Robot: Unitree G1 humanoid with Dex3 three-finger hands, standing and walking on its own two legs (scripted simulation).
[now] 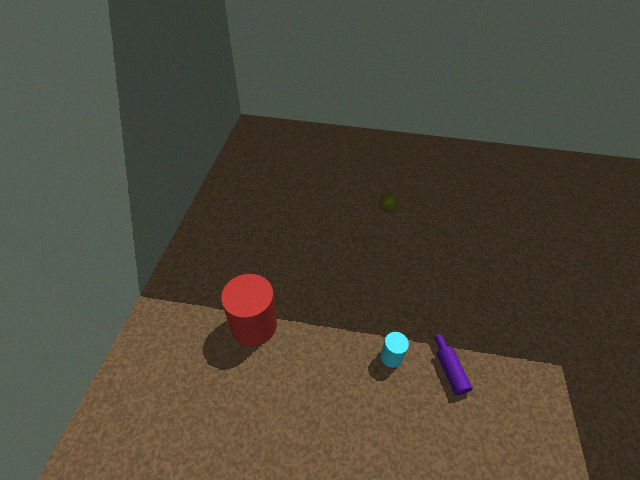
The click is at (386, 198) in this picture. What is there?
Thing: free ball
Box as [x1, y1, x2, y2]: [379, 193, 398, 212]
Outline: 385,193 381,196 379,200 379,205 384,211 392,211 397,207 398,199 392,193
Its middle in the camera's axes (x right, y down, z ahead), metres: +0.32 -0.15 +1.75
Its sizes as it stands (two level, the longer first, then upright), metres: 0.088 0.088 0.088
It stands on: the floor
